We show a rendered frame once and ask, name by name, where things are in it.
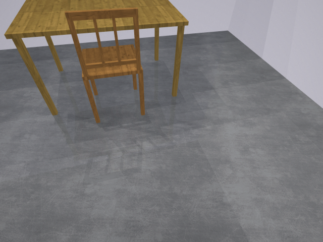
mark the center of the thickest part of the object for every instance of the chair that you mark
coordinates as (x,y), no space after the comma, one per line
(111,61)

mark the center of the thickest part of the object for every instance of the table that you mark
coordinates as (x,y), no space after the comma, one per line
(47,18)

